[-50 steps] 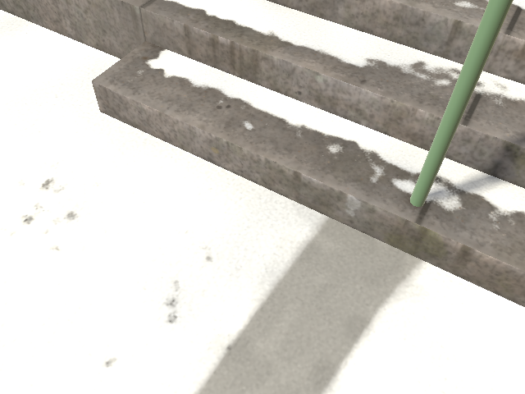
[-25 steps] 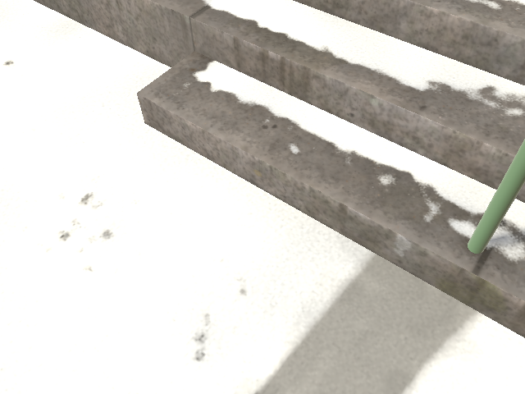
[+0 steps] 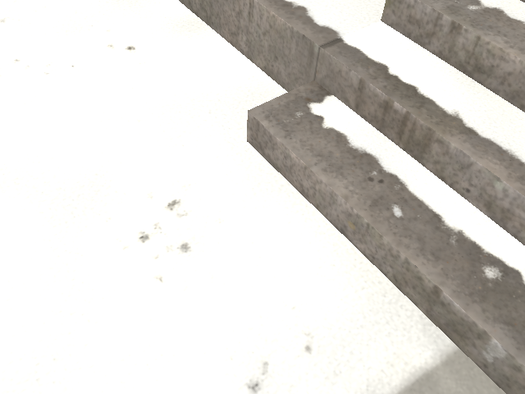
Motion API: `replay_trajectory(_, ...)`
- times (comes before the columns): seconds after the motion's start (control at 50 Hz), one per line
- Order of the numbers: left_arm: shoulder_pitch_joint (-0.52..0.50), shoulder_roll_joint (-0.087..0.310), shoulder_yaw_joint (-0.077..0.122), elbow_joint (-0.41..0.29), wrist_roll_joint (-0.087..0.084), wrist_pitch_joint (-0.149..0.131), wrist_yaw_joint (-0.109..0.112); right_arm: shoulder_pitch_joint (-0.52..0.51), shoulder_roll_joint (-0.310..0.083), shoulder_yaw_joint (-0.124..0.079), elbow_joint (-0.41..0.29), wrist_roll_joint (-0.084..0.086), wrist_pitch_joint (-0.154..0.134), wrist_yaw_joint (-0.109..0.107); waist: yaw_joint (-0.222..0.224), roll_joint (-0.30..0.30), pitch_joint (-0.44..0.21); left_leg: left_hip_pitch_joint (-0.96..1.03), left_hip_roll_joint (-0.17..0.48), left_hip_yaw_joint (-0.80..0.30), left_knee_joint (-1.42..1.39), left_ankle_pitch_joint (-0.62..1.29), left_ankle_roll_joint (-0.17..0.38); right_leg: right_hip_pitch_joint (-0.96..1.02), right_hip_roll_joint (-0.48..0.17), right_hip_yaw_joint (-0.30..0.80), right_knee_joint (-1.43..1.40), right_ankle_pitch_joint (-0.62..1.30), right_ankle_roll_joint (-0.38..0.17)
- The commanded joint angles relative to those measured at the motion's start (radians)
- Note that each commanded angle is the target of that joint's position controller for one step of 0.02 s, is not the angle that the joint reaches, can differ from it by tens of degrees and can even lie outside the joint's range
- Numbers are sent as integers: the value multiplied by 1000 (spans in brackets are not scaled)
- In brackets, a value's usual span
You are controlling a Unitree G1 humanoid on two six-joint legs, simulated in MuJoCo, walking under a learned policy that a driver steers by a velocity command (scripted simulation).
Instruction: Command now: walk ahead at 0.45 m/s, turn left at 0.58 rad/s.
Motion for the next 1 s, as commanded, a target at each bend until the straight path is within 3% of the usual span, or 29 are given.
replay_trajectory(0.02,-206,53,-3,-134,-9,-26,-4,47,-183,-41,-33,-4,-12,-9,-31,150,82,11,236,-191,-6,392,150,-78,31,-21,-112,23,-8)
replay_trajectory(0.08,-120,86,4,-134,-17,-39,4,-16,-208,-48,-49,-7,-15,-13,24,158,64,-41,249,-217,47,494,103,114,48,-12,-197,5,-50)
replay_trajectory(0.12,122,127,25,-64,-18,-53,27,-85,-229,-54,-66,-5,-20,-5,135,112,-40,-126,183,-177,277,677,59,450,98,-38,-273,-25,-84)
replay_trajectory(0.14,281,181,42,-35,-1,-65,43,-90,-195,-46,-76,0,-26,3,200,31,-151,-247,97,-120,538,551,35,686,-10,64,-303,-112,-114)
replay_trajectory(0.16,371,281,58,-49,32,-68,56,-33,-67,-17,-122,24,-29,7,185,-197,-300,-499,-42,-27,868,-17,4,917,-315,492,-422,-433,-173)
replay_trajectory(0.18,285,278,59,-53,19,-55,51,17,-105,-19,-124,10,-25,8,111,-288,-298,-620,-45,-28,1011,-237,15,848,-388,824,-581,-505,-235)
replay_trajectory(0.2,187,180,38,-76,10,-50,49,-10,-143,-25,-101,-6,-12,7,73,-127,-137,-654,38,-22,1063,-157,25,706,-365,693,-575,-580,-231)
replay_trajectory(0.22,137,108,21,-79,-1,-53,45,-70,-143,-23,-98,-13,-7,18,73,-17,-37,-638,81,3,1021,-75,21,580,-309,512,-573,-458,-218)
replay_trajectory(0.26,143,62,3,-53,-1,-68,46,-101,-111,-18,-101,-30,7,28,53,-40,28,-571,109,17,942,-40,-3,464,-228,268,-567,6,-202)
replay_trajectory(0.3,190,62,0,-21,-10,-93,37,-85,-92,-15,-96,-31,27,29,36,-57,-1,-529,83,33,924,-61,-23,457,-217,143,-518,489,-222)
replay_trajectory(0.34,202,74,1,-3,-16,-107,30,-126,-77,-9,-112,-26,33,32,27,-68,-16,-557,66,39,843,-22,-39,484,-208,59,-509,678,-233)
replay_trajectory(0.38,184,77,-1,3,-17,-101,30,-187,-60,5,-130,-23,34,40,27,-87,-18,-546,67,68,694,55,-52,479,-180,-16,-512,696,-224)
replay_trajectory(0.44,188,80,-3,19,-22,-84,31,-274,-42,28,-143,-21,31,48,52,-104,-37,-412,60,136,474,188,-58,445,-138,-89,-500,664,-199)
replay_trajectory(0.52,222,109,6,53,-32,-65,35,-292,-72,30,-134,-28,22,36,53,-78,-33,-323,65,135,317,209,-30,488,-170,-44,-411,554,-178)
replay_trajectory(0.56,262,97,3,72,-29,-53,37,-212,-105,23,-94,-49,-1,24,25,22,-62,-166,80,106,163,371,-2,461,-113,-63,-239,407,-134)
replay_trajectory(0.58,304,63,-7,52,-24,-50,39,-150,-171,12,-92,-60,-14,15,22,147,-148,-10,276,-70,202,791,31,368,-62,-112,-76,92,-94)
replay_trajectory(0.6,422,-34,-35,69,-54,-27,41,-149,-176,13,-89,-31,-5,2,57,299,-279,98,472,-273,210,1020,210,283,48,-82,105,-479,-72)
replay_trajectory(0.62,366,38,-19,89,-43,2,49,-140,-132,20,-78,10,6,-3,22,201,-267,43,441,-272,166,823,239,260,51,-9,158,-551,-70)
replay_trajectory(0.64,297,50,-12,72,-31,13,49,-185,-125,25,-74,11,12,-10,33,183,-163,-35,398,-237,111,665,219,220,48,10,189,-521,-68)
replay_trajectory(0.66,262,38,-14,75,-23,18,50,-243,-95,37,-78,0,19,-18,55,148,-104,-102,357,-199,72,554,181,219,32,24,160,-464,-65)
replay_trajectory(0.68,254,32,-15,83,-18,25,50,-284,-81,44,-79,-4,21,-26,77,154,-64,-165,325,-151,47,529,149,249,20,30,113,-415,-59)
replay_trajectory(0.74,299,1,-22,131,-17,42,56,-312,-71,48,-59,-12,17,-28,101,142,-83,-236,272,-70,34,473,115,369,39,8,14,-344,-44)
replay_trajectory(0.82,273,-15,-27,158,-19,55,66,-315,-89,42,-18,-8,25,-23,95,150,-65,-296,249,-77,8,123,91,447,50,-13,-177,-227,-46)
replay_trajectory(0.86,283,-19,-32,178,-9,50,66,-319,-90,38,-2,3,38,-21,107,119,-21,-385,222,-84,-10,-128,33,527,43,-8,-338,-88,-64)
replay_trajectory(0.88,276,1,-32,175,1,40,65,-301,-81,38,10,4,42,-20,96,92,10,-418,204,-86,-8,-187,-6,531,-11,56,-398,-98,-76)
replay_trajectory(0.9,244,37,-28,166,-2,29,63,-277,-74,35,19,11,49,-18,63,40,56,-395,155,-47,2,-148,-31,431,-54,120,-439,-206,-91)
replay_trajectory(0.92,219,32,-30,176,-15,19,59,-282,-62,35,30,11,53,-16,51,-33,91,-284,123,-5,42,-25,-36,291,-62,143,-485,-288,-97)
replay_trajectory(0.94,197,12,-37,179,-18,7,59,-265,-55,36,46,5,51,-14,36,-60,76,-183,123,6,84,73,-33,243,-68,152,-525,-295,-88)
replay_trajectory(1.0,191,5,-39,192,-24,-11,66,-228,-65,32,92,-4,37,-15,30,-32,35,-128,140,-1,97,165,-24,301,-50,124,-521,-182,-77)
